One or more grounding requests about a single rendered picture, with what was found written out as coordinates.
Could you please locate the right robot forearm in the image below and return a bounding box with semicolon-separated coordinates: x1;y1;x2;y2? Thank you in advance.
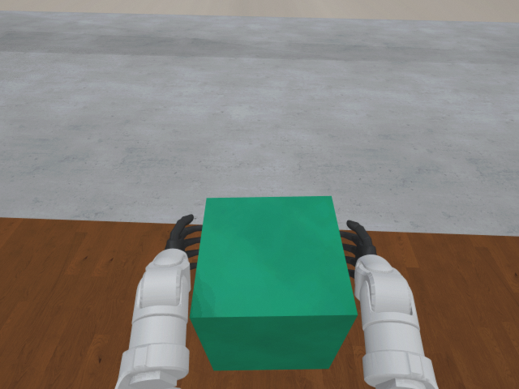
354;254;439;389

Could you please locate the robot right hand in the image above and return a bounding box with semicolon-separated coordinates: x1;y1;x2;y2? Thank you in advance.
339;220;377;278

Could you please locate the carton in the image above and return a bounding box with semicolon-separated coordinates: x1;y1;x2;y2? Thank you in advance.
190;196;358;370

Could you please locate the robot left hand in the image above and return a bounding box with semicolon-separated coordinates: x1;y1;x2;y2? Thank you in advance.
165;214;203;270

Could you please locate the left robot forearm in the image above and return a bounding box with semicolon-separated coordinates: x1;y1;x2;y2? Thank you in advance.
114;249;191;389

